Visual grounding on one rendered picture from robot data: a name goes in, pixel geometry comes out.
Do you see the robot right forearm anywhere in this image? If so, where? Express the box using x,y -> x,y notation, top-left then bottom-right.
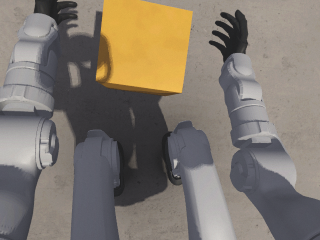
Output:
218,53 -> 297,182

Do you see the right robot foot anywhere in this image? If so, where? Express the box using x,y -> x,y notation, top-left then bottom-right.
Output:
162,132 -> 182,186

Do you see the robot left thigh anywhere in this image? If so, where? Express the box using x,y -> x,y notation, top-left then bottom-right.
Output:
70,136 -> 120,240

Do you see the robot left forearm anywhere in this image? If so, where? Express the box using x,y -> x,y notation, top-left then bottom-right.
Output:
0,13 -> 62,119

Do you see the right robot upper arm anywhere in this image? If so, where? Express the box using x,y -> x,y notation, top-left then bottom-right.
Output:
229,147 -> 320,240

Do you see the carton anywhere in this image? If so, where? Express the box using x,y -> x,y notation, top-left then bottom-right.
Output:
95,0 -> 193,96

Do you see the robot left hand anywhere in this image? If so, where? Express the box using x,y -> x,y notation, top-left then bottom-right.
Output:
34,0 -> 78,26

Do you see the robot right hand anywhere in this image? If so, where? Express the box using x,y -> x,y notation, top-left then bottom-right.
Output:
209,9 -> 248,62

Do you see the left robot upper arm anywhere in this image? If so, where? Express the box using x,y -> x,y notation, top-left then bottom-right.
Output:
0,115 -> 59,240

